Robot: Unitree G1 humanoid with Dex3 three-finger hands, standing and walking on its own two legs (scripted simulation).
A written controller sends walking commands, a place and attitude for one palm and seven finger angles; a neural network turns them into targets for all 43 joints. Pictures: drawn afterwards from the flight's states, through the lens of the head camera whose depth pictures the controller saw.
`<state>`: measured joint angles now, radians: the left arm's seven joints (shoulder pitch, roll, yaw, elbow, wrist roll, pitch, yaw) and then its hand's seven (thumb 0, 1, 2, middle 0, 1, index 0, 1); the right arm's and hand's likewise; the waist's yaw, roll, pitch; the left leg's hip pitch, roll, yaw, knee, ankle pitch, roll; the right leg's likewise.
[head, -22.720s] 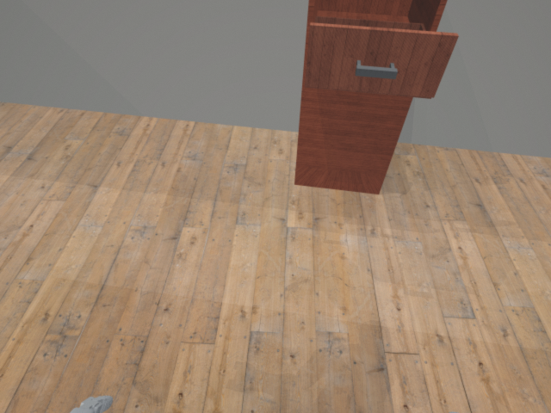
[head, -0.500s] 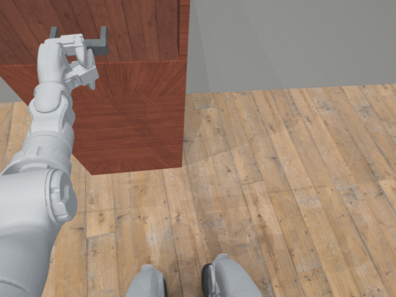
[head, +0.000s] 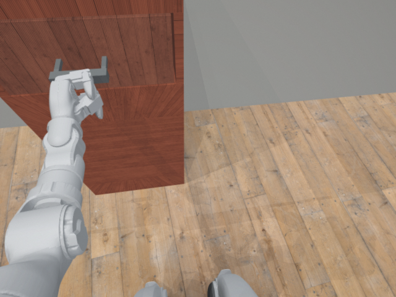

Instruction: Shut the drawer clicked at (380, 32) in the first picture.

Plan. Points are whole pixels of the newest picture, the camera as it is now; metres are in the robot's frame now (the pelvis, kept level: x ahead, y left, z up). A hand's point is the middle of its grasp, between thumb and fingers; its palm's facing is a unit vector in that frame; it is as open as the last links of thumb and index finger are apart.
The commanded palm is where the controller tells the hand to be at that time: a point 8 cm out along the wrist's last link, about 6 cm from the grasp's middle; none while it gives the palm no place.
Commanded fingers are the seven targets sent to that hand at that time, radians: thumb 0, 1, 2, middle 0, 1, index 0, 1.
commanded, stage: pull the fist back off the drawer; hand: left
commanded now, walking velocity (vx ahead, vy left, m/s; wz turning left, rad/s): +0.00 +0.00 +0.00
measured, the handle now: (81, 69) +0.58 +0.20 +0.09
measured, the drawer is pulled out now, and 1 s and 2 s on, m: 0.00 0.00 0.00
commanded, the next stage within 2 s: draw the hand back to the body in 0.08 s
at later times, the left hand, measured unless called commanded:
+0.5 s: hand (69, 127) +0.41 +0.19 +0.12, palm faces +0.10 -0.99 -0.04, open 3.2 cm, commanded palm +0.36 +0.23 +0.13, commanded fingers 0.00 0.90 0.90 -1.40 -1.60 -1.40 -1.60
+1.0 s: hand (10, 192) +0.28 +0.22 +0.16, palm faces +0.31 -0.90 -0.30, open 3.2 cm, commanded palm +0.23 +0.26 +0.18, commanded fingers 0.00 0.90 0.90 -1.40 -1.60 -1.40 -1.60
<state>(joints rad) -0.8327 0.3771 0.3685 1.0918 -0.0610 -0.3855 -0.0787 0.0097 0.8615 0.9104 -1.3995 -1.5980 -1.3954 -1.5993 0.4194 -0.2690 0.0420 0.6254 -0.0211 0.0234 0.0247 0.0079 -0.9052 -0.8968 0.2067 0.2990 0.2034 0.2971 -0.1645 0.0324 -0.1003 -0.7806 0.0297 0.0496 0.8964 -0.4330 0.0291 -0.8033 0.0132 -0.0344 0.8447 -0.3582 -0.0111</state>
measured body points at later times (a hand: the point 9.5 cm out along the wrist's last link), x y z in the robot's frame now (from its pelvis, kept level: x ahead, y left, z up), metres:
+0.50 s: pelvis +0.03 -0.01 +0.03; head +0.07 -0.02 +0.47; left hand +0.39 +0.24 +0.12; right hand +0.15 -0.25 -0.09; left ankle -0.01 +0.10 -0.69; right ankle +0.02 -0.12 -0.69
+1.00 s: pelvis +0.02 -0.01 +0.05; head +0.02 -0.03 +0.50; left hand +0.26 +0.26 +0.18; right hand +0.21 -0.23 -0.04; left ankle -0.01 +0.10 -0.69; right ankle +0.02 -0.12 -0.69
